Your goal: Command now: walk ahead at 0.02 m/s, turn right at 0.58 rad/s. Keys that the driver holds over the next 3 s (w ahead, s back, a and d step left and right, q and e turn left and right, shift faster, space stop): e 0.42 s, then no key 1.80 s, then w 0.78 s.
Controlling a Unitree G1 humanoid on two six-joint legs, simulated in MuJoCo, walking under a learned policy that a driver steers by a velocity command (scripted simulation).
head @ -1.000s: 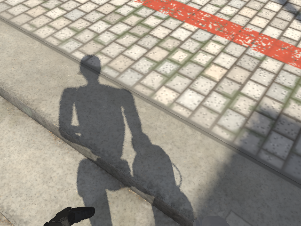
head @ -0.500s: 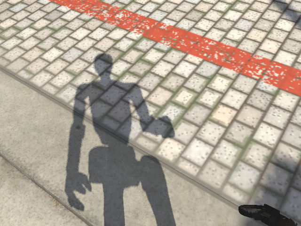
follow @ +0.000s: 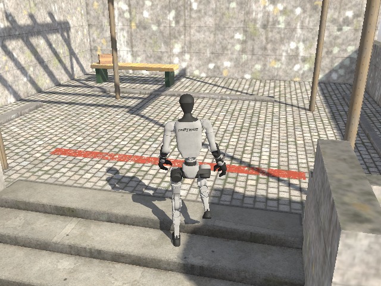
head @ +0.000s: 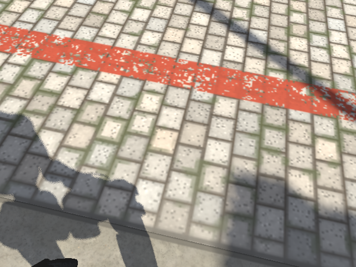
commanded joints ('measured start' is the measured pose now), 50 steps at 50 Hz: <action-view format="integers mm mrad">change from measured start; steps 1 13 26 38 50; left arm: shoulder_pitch -71 202 27 89 16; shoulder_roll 17 234 48 86 -55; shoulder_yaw -14 80 3 11 -8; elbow -128 -69 -54 30 150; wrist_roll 11 16 5 -19 -2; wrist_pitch -9 -34 -75 -1 -58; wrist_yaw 1 -14 23 52 3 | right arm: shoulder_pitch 6 -20 -70 101 69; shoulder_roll -157 -180 -94 -32 -61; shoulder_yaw -40 -48 -2 14 18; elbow -70 -80 -150 -65 -6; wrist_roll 2 -22 11 34 19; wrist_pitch -8 2 18 10 26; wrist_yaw -26 39 37 90 13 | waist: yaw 6 162 9 25 -23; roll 191 -285 -98 -85 185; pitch -96 -310 -142 -127 -10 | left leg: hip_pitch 205 -277 -482 8 59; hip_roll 262 -44 -83 -62 55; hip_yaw -155 121 -174 -20 -328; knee -105 501 1055 27 -113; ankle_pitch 452 220 -32 33 -216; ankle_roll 221 -39 -65 -39 157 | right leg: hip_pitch -177 712 522 425 485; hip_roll -55 -253 -212 -178 -69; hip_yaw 17 462 333 215 -49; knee -34 -1305 -1483 -1394 -1521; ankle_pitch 51 315 244 -95 180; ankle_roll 33 -433 -361 -279 -52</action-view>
